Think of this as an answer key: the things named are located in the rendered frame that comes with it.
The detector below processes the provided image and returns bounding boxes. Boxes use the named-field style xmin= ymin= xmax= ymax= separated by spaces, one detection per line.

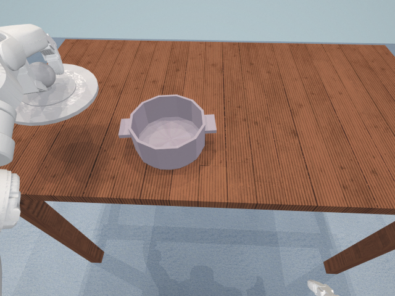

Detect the pot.
xmin=118 ymin=94 xmax=217 ymax=170

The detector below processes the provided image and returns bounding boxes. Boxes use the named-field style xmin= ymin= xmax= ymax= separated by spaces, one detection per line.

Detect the lid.
xmin=15 ymin=64 xmax=99 ymax=126

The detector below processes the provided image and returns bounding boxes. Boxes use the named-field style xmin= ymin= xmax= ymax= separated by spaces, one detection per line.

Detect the left robot upper arm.
xmin=0 ymin=169 xmax=21 ymax=296

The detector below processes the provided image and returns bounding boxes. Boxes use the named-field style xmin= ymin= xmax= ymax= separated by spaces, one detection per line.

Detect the table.
xmin=0 ymin=39 xmax=395 ymax=274

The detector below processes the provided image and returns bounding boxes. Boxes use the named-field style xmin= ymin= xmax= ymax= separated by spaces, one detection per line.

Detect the left robot forearm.
xmin=0 ymin=30 xmax=26 ymax=167

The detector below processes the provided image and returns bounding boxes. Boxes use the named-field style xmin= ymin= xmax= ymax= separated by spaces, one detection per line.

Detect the left robot hand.
xmin=0 ymin=24 xmax=64 ymax=94

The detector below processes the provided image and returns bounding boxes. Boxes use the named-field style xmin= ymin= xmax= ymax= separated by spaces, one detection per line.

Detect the knob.
xmin=29 ymin=62 xmax=56 ymax=88

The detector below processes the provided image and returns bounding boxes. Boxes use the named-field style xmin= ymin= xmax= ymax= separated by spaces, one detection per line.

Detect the right robot hand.
xmin=307 ymin=280 xmax=339 ymax=296

